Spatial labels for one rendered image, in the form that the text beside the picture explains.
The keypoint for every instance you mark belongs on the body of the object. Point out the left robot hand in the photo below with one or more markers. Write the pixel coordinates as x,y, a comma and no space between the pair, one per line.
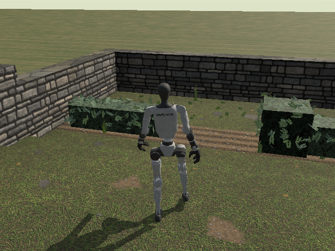
140,146

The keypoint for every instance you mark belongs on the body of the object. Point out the robot left thigh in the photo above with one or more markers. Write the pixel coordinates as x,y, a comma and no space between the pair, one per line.
155,155

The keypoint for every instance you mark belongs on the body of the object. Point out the robot left upper arm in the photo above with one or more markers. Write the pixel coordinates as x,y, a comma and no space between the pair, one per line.
146,120

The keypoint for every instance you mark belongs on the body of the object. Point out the robot right upper arm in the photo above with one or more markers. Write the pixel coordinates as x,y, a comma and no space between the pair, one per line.
184,118

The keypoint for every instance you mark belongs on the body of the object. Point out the left robot shin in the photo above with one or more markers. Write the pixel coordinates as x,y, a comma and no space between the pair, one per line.
157,197

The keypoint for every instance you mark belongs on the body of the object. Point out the robot right forearm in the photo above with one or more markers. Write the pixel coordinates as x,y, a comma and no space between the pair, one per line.
192,140

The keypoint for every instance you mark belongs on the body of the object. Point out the robot left forearm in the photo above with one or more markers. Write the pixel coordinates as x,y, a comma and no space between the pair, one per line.
141,137

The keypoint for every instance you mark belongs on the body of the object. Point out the right robot hand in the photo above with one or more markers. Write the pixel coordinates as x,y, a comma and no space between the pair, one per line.
197,156

